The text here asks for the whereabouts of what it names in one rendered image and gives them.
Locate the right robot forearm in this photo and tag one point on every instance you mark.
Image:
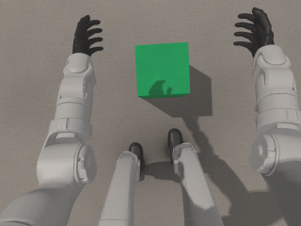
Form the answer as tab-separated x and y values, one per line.
276	93

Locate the robot right hand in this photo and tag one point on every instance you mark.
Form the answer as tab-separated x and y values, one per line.
261	29

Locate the robot right upper arm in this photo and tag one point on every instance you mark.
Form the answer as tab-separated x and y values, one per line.
277	157

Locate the carton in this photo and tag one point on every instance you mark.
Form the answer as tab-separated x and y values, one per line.
162	70

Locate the robot right shin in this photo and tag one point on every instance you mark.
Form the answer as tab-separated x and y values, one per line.
184	145

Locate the robot left shin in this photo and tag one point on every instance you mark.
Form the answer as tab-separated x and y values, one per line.
127	154

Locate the left robot forearm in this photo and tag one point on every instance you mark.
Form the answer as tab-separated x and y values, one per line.
74	103

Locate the robot left hand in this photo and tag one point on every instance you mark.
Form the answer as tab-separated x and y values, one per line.
81	43

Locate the robot shin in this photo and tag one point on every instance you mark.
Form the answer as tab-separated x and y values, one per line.
184	145
127	154

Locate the robot left upper arm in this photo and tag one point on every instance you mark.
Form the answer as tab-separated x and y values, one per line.
63	171

